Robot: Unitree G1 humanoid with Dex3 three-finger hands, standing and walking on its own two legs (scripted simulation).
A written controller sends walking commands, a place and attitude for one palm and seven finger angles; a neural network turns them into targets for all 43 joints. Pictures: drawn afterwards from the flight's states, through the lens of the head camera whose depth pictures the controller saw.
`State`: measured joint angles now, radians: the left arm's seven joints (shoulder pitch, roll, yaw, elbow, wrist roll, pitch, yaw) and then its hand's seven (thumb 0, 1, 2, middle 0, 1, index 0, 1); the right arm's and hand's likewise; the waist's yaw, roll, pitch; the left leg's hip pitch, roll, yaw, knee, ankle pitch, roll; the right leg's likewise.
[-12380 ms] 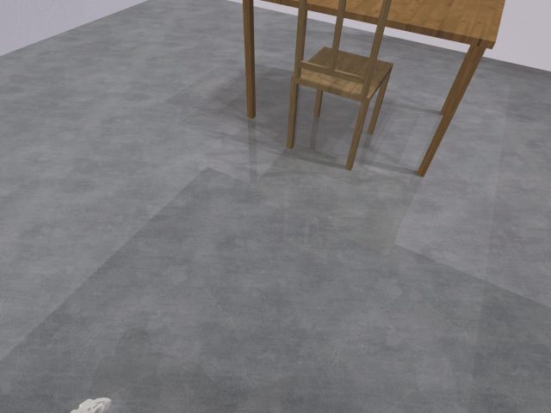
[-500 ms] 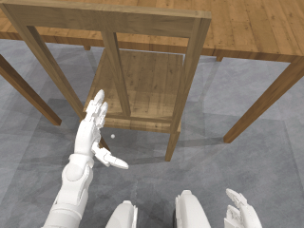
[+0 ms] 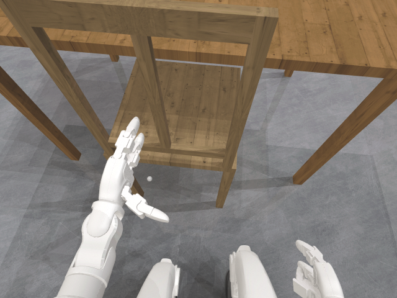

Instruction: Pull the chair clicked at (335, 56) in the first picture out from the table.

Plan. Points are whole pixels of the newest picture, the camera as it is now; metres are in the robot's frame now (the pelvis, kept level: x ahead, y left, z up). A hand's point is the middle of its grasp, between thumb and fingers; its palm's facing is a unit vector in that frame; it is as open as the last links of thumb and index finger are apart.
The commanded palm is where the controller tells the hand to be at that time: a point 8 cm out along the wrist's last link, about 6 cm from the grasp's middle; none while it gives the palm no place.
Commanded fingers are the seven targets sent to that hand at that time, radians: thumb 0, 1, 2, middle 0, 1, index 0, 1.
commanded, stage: aim the fingers beside a spindle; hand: left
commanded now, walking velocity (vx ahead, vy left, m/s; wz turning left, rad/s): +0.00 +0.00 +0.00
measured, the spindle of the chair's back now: (157, 105) +0.49 +0.10 +0.05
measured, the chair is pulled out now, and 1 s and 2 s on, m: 0.00 0.00 0.00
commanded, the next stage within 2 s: none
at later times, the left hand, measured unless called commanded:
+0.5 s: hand (154, 173) +0.34 +0.09 +0.03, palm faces -0.16 -0.99 -0.02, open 17.0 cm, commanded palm +0.33 +0.15 +0.03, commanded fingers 0.00 -0.50 0.30 -0.06 -0.08 -0.06 -0.08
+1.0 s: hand (160, 185) +0.33 +0.08 +0.01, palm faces -0.19 -0.98 -0.01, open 16.9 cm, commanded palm +0.32 +0.15 +0.03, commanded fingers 0.00 -0.50 0.30 -0.06 -0.08 -0.06 -0.08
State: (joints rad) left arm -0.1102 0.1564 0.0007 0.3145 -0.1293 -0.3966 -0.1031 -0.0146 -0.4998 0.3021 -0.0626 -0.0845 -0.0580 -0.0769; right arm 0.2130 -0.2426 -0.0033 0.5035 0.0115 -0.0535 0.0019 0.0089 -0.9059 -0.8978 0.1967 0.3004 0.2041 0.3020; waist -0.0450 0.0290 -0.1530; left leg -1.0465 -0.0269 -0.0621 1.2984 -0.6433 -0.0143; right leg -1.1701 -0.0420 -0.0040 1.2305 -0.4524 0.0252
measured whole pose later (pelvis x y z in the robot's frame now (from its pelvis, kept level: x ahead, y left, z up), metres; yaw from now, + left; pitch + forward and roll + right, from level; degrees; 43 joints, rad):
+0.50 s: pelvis +0.00 +0.00 +0.00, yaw +0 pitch +23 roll -1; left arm -0.15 0.14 -0.02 0.33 -0.12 -0.40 -0.09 -0.01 -0.50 0.30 -0.06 -0.08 -0.06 -0.08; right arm 0.22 -0.24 0.00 0.52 0.01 -0.05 0.01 0.01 -0.91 -0.90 0.20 0.30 0.20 0.30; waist -0.05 0.03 -0.16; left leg -1.05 -0.03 -0.06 1.29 -0.64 -0.01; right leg -1.17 -0.04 0.00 1.22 -0.45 0.03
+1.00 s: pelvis +0.00 +0.00 +0.00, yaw +0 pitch +22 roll -1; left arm -0.08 0.12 -0.05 0.31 -0.09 -0.39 -0.08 -0.01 -0.50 0.30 -0.06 -0.08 -0.06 -0.08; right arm 0.20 -0.24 0.00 0.49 0.00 -0.05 0.00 0.01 -0.91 -0.90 0.20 0.30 0.20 0.30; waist -0.06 0.02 -0.16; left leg -1.04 -0.03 -0.06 1.30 -0.65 -0.01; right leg -1.17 -0.04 0.00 1.23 -0.45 0.03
